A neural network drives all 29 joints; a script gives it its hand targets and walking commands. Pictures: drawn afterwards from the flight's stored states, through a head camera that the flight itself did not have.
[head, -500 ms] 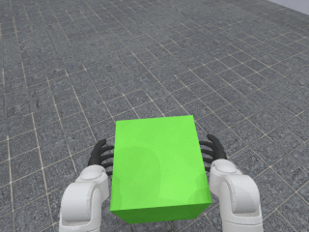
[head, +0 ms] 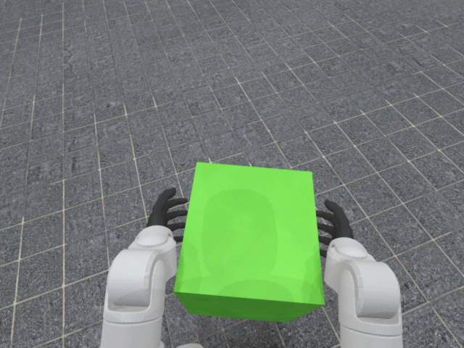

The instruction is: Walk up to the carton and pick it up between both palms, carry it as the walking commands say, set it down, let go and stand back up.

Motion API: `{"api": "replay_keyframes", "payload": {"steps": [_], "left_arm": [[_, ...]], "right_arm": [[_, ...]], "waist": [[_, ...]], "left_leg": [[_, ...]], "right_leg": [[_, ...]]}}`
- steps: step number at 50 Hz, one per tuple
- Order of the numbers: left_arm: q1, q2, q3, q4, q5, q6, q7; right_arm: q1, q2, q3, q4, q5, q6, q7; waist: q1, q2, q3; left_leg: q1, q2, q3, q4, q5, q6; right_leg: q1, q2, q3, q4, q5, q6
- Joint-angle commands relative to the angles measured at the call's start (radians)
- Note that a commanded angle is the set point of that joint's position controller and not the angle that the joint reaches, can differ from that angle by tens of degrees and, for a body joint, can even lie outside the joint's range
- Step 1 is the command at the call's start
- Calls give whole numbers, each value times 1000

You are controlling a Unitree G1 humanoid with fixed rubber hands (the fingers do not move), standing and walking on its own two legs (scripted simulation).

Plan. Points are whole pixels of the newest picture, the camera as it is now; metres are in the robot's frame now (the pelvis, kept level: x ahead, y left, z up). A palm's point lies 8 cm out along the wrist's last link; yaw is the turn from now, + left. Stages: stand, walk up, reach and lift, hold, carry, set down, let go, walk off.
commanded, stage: carry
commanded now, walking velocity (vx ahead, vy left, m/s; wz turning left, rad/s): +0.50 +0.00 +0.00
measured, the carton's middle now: (245, 249) +0.30 +0.00 -0.05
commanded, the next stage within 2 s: none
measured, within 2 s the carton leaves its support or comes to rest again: neither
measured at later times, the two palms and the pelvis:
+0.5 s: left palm (197, 77) +0.64 +0.10 +0.09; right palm (324, 92) +0.59 -0.18 +0.07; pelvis +0.37 -0.01 +0.00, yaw -6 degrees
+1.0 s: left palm out of the picture +0.99 +0.02 +0.11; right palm (329, 0) +0.98 -0.26 +0.08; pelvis +0.71 -0.10 +0.01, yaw -3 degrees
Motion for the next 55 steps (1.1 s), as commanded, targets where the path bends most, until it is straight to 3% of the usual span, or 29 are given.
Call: {"api": "replay_keyframes", "payload": {"steps": [1,4,6,9,11,13,14,15,16,17,18,19,20,22,23,28,32,33,34,35,36,37,38,40,41,43,47,52,55], "left_arm": [[-284,-1128,-498,-224,-332,-114,-248],[-217,-1057,-508,-207,-331,-112,-261],[-226,-1027,-501,-196,-343,-102,-270],[-192,-946,-466,-183,-300,-79,-255],[-140,-889,-454,-164,-265,-46,-241],[-135,-819,-422,-103,-232,-8,-224],[-162,-786,-413,-101,-219,2,-213],[-194,-767,-424,-127,-219,12,-208],[-210,-761,-436,-144,-230,19,-204],[-222,-778,-444,-115,-239,26,-204],[-251,-831,-455,-112,-263,22,-208],[-298,-877,-464,-126,-284,8,-218],[-356,-930,-477,-126,-306,0,-228],[-384,-1031,-484,-173,-319,-26,-231],[-380,-1061,-493,-173,-317,-30,-233],[-244,-1022,-480,-156,-274,-40,-202],[-229,-944,-488,-157,-264,-14,-194],[-198,-917,-473,-123,-252,-1,-196],[-243,-910,-483,-153,-262,0,-197],[-271,-871,-465,-152,-257,2,-198],[-268,-881,-451,-125,-259,2,-203],[-217,-942,-422,-77,-254,-11,-212],[-273,-998,-450,-108,-284,-19,-216],[-261,-1109,-472,-139,-323,-48,-233],[-259,-1127,-474,-159,-333,-70,-245],[-270,-1136,-501,-215,-341,-95,-252],[-255,-1036,-495,-237,-336,-104,-257],[-229,-920,-492,-220,-327,-60,-260],[-110,-852,-438,-126,-254,-13,-238]], "right_arm": [[-443,1098,648,-224,382,-131,247],[-348,1031,625,-209,334,-141,229],[-353,1019,629,-205,317,-134,216],[-392,968,651,-197,326,-104,211],[-354,910,634,-175,321,-72,211],[-308,860,597,-85,304,-35,204],[-269,826,570,-50,292,-20,202],[-268,814,563,-38,295,-17,204],[-253,801,550,-19,293,-10,200],[-269,816,541,-21,300,-10,196],[-265,862,518,-26,294,-16,196],[-333,916,538,-61,306,-28,196],[-418,954,545,-101,312,-41,201],[-524,1017,584,-209,369,-62,218],[-525,1030,591,-233,377,-71,222],[-436,990,622,-211,401,-74,236],[-333,900,571,-159,345,-55,230],[-330,866,561,-137,320,-43,226],[-347,869,551,-120,312,-34,227],[-326,879,549,-82,310,-23,232],[-333,877,561,-74,308,-17,231],[-399,918,605,-134,330,-33,226],[-408,951,589,-140,340,-44,230],[-433,1048,615,-193,375,-76,234],[-460,1068,637,-231,387,-96,237],[-448,1102,653,-231,391,-116,243],[-350,1055,634,-179,340,-131,225],[-320,965,615,-145,298,-92,200],[-325,875,613,-151,307,-51,203]], "waist": [[-1,-222,-485],[-4,-226,-498],[-3,-269,-434],[13,-247,-315],[11,-203,-244],[-14,-137,-232],[-43,-88,-309],[-65,58,-407],[-77,240,-460],[-68,232,-382],[-63,178,-338],[-61,106,-290],[-51,9,-267],[-46,-14,-181],[-47,38,-169],[-41,205,-296],[-21,129,-361],[3,71,-405],[33,-27,-438],[13,-223,-444],[3,-254,-451],[9,-285,-456],[9,-188,-425],[1,-147,-470],[-3,-172,-485],[1,-217,-510],[0,-235,-470],[8,-237,-309],[11,-206,-196]], "left_leg": [[-40,25,-14,-277,36,-10],[-28,2,17,-468,216,-8],[-29,-16,58,-538,287,-11],[-57,-51,113,-600,294,-14],[-35,-60,138,-658,293,-3],[110,-81,185,-767,311,9],[342,-56,150,-753,270,36],[624,104,-76,-690,435,118],[822,311,-404,-709,586,246],[819,371,-456,-738,841,313],[792,383,-464,-740,808,333],[741,373,-460,-783,628,294],[593,337,-370,-866,394,230],[439,248,-217,-953,239,143],[385,241,-189,-986,198,136],[553,159,33,-860,522,92],[416,116,118,-590,695,16],[298,101,142,-439,636,-10],[131,54,147,-220,503,-38],[-74,-48,79,8,-57,-58],[-165,-51,6,108,-150,-33],[-208,-22,-42,161,-111,-11],[-221,22,-75,96,-69,-1],[-187,65,-72,-91,7,-15],[-154,28,-38,-152,14,-21],[-121,18,-16,-243,11,-26],[-84,-5,25,-432,187,-23],[-103,-37,106,-568,329,-22],[-56,-56,155,-649,326,2]], "right_leg": [[456,-254,278,-199,188,-96],[543,-222,141,-158,271,-59],[551,-186,106,-167,288,-44],[536,-174,118,-139,472,-30],[514,-183,97,-120,480,-30],[473,-159,27,35,583,9],[348,-143,8,208,535,33],[94,-108,-1,445,359,82],[-179,2,13,734,-111,106],[-318,54,105,859,-438,79],[-396,-9,183,811,-462,51],[-433,-39,204,718,-464,55],[-317,-79,204,614,-428,52],[-198,-37,114,497,-284,59],[-170,-10,76,436,-237,59],[-77,41,3,93,-12,73],[256,62,-6,-20,121,22],[422,16,26,-13,108,0],[588,-107,177,-43,68,-56],[681,-299,509,-124,54,-138],[685,-371,666,-146,139,-183],[689,-371,612,-111,325,-203],[634,-343,514,-96,339,-189],[669,-292,319,-83,442,-96],[633,-265,295,-103,455,-53],[592,-263,306,-156,337,-76],[575,-228,175,-184,310,-64],[576,-182,109,-172,440,-43],[526,-181,85,-128,527,-29]]}}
